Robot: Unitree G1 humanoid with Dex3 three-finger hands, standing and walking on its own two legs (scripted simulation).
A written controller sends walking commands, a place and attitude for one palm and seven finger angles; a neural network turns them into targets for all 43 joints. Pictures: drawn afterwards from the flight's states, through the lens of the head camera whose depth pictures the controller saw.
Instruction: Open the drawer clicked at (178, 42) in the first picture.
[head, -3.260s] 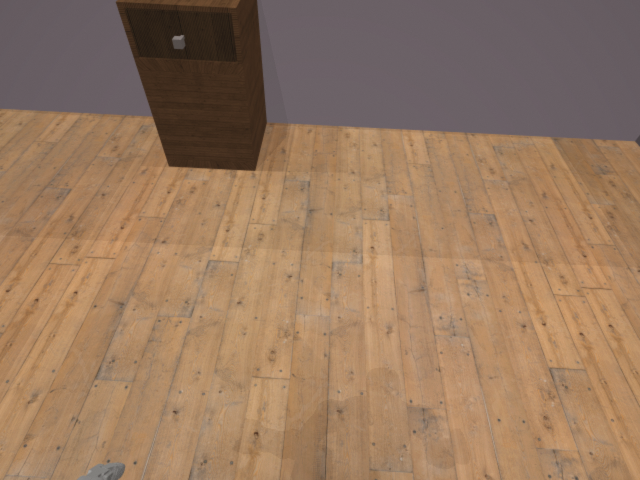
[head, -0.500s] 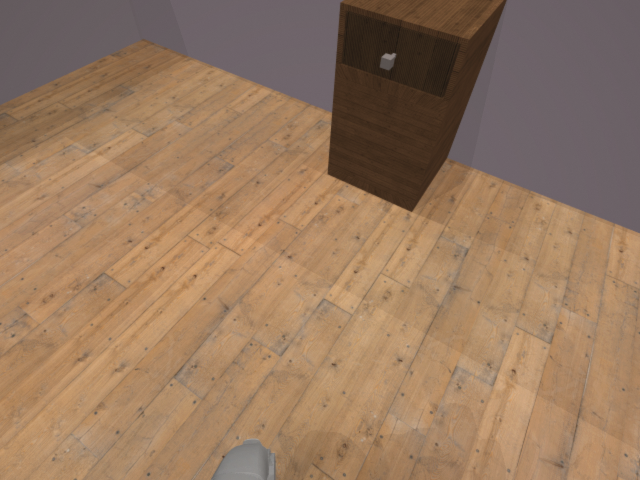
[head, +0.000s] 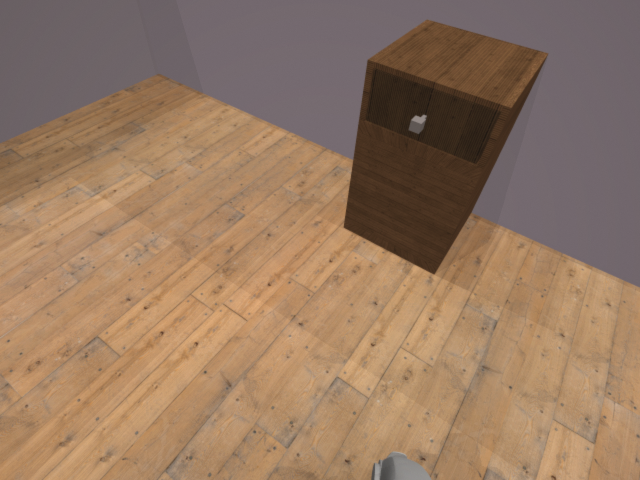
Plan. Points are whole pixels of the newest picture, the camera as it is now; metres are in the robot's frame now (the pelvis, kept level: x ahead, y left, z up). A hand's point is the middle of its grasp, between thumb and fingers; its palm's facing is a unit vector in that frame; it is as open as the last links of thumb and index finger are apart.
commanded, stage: walk to a spot facing it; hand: left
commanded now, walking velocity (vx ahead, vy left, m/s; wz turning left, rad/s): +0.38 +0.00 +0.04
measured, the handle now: (419, 122) +1.10 -0.26 -0.14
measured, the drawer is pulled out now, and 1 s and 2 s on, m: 0.00 0.00 0.00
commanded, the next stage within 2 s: turn to face it in 0.42 s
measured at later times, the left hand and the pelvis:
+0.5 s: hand (224, 458) +0.19 +0.15 -0.18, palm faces +0.17 -0.97 -0.19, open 7.3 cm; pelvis +0.22 -0.03 +0.00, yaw +8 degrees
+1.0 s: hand (208, 338) +0.37 +0.21 -0.17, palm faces +0.04 -0.97 -0.22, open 7.4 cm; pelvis +0.31 +0.02 -0.01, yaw -3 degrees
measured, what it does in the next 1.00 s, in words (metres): walks ahead: right foot, then left foot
